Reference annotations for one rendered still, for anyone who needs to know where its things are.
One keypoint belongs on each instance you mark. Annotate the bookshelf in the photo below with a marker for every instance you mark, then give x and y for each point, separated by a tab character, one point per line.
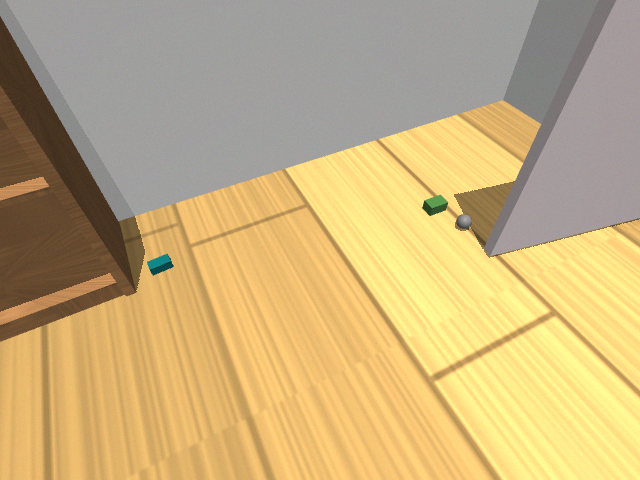
61	246

